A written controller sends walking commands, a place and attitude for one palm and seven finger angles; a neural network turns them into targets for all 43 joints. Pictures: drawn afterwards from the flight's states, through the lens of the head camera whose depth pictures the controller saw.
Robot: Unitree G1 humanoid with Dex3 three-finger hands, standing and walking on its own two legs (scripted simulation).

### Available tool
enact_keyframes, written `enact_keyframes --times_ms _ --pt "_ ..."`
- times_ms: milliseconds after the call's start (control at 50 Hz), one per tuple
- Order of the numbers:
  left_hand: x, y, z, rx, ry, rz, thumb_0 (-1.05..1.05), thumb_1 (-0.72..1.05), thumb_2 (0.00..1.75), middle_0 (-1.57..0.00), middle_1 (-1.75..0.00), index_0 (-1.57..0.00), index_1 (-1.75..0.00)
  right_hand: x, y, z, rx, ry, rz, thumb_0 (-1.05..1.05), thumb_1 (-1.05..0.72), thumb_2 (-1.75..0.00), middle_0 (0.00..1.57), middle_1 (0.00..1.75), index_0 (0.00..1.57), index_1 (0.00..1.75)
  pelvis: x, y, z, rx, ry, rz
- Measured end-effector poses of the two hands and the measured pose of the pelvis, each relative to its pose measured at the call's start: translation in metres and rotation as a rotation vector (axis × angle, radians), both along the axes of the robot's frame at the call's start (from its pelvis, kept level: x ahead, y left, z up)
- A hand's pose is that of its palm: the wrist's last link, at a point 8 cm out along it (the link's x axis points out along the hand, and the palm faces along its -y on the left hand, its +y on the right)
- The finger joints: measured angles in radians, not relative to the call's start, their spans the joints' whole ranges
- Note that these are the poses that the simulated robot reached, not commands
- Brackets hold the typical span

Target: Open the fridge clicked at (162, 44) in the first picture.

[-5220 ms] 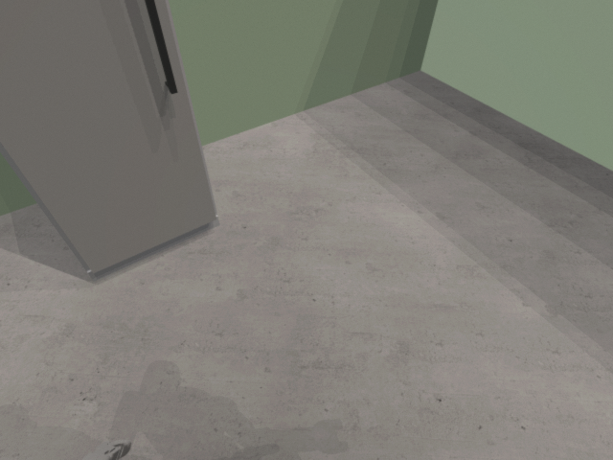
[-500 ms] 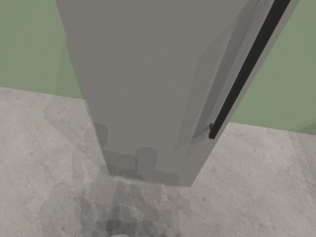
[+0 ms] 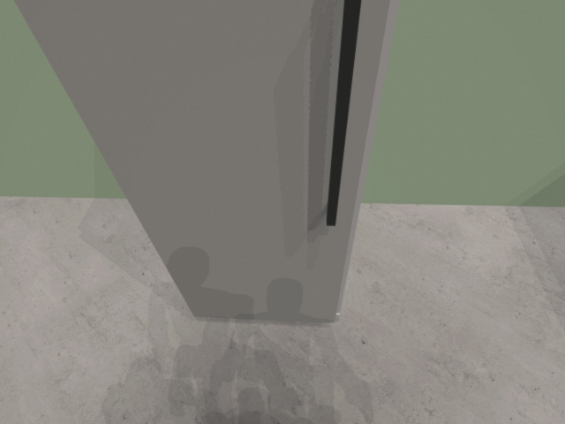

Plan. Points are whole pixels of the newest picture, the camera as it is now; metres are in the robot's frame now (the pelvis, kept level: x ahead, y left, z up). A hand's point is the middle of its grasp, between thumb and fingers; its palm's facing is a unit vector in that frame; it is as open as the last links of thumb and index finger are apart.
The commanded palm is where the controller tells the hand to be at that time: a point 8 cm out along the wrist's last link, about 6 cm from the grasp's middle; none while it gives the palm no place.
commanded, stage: come to a stop and stand still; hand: right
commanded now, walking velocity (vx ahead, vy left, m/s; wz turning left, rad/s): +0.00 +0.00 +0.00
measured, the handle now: (339, 117) +0.52 -0.07 +0.17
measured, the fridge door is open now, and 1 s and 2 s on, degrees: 0 0 0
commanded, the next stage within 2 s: look again from close up in 0.78 s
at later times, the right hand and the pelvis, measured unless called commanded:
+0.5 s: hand out of the picture -0.04 -0.15 -0.18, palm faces -0.01 +0.99 -0.16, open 7.3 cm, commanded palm none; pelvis -0.04 +0.00 +0.00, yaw +1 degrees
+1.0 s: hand out of the picture -0.02 -0.18 -0.18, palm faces +0.00 +0.98 -0.21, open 7.4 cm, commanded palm none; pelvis -0.03 +0.00 -0.01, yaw +1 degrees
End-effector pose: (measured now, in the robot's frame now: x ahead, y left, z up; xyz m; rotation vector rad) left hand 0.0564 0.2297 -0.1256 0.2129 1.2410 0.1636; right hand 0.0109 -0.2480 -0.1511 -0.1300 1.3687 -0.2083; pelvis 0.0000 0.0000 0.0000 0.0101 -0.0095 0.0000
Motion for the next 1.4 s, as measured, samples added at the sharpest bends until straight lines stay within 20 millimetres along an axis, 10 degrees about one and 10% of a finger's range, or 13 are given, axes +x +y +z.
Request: enact_keyframes --times_ms 180,620,1080,1400 --pt "-0.042 -0.006 -0.020 -0.056 0.050 0.076 0.01 0.93 0.90 -0.20 -0.30 -0.20 -0.30 -0.046 0.015 0.006 -0.002 0.108 0.037 0.01 -0.91 -0.90 0.20 0.30 0.19 0.29 -0.014 -0.005 -0.002 -0.022 -0.006 0.028" --pt "-0.156 -0.022 -0.021 -0.113 0.269 0.135 0.01 0.91 0.90 -0.19 -0.30 -0.20 -0.30 -0.066 0.050 0.003 0.057 0.073 0.054 0.01 -0.92 -0.90 0.20 0.30 0.20 0.29 -0.040 0.006 0.002 -0.011 -0.017 0.017" --pt "-0.065 0.001 -0.020 -0.052 0.019 0.032 0.02 0.92 0.90 -0.20 -0.30 -0.20 -0.30 -0.027 0.020 0.006 0.000 -0.060 0.091 0.00 -0.91 -0.90 0.20 0.30 0.20 0.29 -0.030 -0.002 -0.005 -0.009 -0.018 0.020" --pt "-0.039 0.021 -0.007 0.002 0.007 0.000 0.01 0.91 0.90 -0.20 -0.30 -0.20 -0.30 -0.011 0.001 0.009 -0.026 -0.056 0.110 0.00 -0.91 -0.90 0.20 0.30 0.20 0.29 -0.025 0.000 -0.002 -0.007 -0.016 0.018"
